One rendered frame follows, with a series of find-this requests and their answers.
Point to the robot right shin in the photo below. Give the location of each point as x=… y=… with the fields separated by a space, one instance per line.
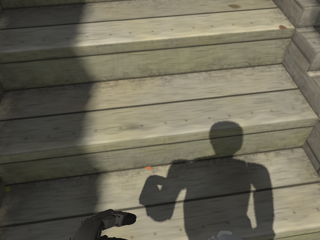
x=224 y=232

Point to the robot left hand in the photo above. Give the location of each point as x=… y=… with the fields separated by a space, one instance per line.
x=91 y=228

